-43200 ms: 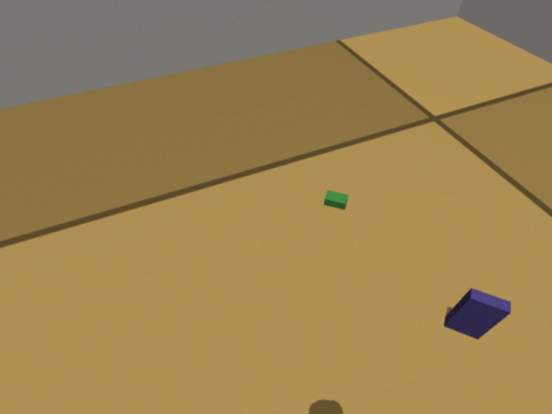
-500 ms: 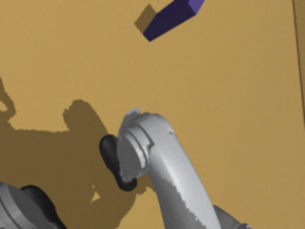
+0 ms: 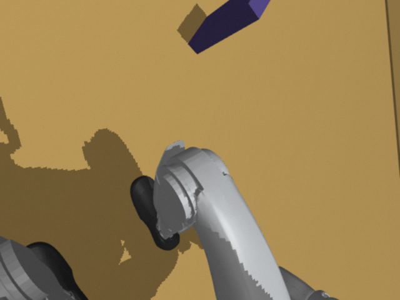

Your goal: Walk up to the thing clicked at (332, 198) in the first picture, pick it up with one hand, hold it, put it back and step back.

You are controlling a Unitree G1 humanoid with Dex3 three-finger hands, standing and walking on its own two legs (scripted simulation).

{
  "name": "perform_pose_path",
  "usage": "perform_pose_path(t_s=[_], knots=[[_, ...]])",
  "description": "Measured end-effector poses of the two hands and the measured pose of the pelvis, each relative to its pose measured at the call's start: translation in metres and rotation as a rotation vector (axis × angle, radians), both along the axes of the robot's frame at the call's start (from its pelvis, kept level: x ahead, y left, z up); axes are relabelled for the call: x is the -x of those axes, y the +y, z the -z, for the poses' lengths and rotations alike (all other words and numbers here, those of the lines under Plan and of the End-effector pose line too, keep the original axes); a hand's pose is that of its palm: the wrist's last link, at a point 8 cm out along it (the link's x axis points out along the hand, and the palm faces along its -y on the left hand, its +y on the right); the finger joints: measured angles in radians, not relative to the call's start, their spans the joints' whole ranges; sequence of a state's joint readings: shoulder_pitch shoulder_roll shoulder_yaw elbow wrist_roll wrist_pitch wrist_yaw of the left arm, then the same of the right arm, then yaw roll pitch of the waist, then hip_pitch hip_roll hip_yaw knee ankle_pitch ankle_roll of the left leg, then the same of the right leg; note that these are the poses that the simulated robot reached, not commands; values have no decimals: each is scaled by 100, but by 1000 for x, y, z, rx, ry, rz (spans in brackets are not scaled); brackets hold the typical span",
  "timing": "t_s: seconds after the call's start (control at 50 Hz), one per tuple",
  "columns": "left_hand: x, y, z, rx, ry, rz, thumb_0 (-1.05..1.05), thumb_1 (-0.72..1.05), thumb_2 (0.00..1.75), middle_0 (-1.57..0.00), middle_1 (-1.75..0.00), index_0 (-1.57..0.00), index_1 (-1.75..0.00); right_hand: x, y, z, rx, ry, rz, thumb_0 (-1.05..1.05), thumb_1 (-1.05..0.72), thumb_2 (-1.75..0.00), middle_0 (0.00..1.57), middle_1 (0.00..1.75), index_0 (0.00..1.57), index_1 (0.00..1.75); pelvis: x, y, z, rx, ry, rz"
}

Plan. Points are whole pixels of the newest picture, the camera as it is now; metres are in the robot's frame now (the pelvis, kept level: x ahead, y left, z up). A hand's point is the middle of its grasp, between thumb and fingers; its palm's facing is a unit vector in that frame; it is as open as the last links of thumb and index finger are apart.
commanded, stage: close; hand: left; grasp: from above
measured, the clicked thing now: out of the picture +0.48 +0.37 -0.31
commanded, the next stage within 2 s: go down in 0.04 s
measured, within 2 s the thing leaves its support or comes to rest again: neither
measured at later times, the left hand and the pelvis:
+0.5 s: hand out of the picture +0.47 +0.38 -0.25, palm faces -0.17 -0.36 -0.92, open 13.6 cm; pelvis +0.00 +0.00 +0.00, yaw +0 degrees
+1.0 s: hand out of the picture +0.44 +0.41 -0.05, palm faces -0.15 -0.33 -0.93, open 13.8 cm; pelvis +0.00 -0.01 +0.04, yaw +9 degrees
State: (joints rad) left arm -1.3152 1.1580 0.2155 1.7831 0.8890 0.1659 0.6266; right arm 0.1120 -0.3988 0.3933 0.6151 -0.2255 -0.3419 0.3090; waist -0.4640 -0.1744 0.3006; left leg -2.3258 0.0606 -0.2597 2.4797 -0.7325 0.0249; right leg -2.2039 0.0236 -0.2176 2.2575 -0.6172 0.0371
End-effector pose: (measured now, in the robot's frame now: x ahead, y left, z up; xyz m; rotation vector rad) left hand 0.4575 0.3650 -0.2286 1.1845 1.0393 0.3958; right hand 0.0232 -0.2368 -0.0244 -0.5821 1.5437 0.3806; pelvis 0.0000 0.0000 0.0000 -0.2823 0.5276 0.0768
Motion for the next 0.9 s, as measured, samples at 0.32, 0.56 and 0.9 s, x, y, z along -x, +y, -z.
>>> perform_pose_path(t_s=[0.32,0.56,0.9], knots=[[-1,5,-8,-7,-16,-4,0,-38,91,-14,-107,-16,-104,8,-1,-1,6,1,15,1,-92,-89,20,30,20,30,2,0,0,-1,-8,0],[-12,31,-56,-36,-110,-38,0,-47,96,-11,-108,-12,-107,-2,-4,2,-6,-24,62,1,-92,-90,20,30,20,30,-3,-2,-6,-11,37,-4],[20,52,-199,-51,-112,-9,0,-48,96,-11,-109,-12,-107,-48,-13,41,-76,-185,190,0,-91,-90,20,30,20,30,-6,-5,-21,-93,87,-56]])
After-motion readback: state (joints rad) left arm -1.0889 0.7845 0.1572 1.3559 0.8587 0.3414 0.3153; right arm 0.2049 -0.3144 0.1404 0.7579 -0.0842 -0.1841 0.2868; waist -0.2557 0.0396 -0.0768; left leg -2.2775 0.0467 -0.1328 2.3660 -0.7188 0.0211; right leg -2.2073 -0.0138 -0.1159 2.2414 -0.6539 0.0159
